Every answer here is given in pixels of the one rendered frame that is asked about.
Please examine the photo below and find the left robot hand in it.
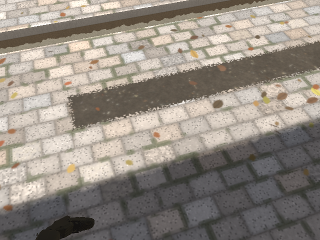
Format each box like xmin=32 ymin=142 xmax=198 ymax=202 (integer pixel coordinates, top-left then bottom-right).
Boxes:
xmin=35 ymin=215 xmax=95 ymax=240

